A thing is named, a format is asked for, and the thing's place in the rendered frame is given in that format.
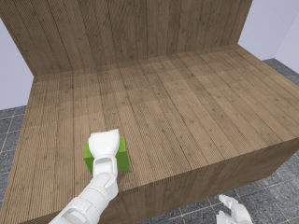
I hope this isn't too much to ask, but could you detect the robot left forearm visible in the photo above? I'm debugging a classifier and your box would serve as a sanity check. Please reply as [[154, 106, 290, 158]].
[[49, 154, 119, 224]]

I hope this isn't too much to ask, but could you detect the robot right hand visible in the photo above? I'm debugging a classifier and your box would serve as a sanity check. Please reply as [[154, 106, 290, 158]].
[[216, 194, 252, 224]]

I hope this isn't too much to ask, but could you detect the sponge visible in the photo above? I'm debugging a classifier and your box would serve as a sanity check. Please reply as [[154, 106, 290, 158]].
[[83, 137, 130, 176]]

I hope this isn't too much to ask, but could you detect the robot left hand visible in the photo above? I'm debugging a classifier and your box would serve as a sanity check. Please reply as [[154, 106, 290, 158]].
[[88, 129, 120, 158]]

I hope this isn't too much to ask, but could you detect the table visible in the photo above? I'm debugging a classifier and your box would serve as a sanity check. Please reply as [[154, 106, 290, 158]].
[[0, 0, 299, 224]]

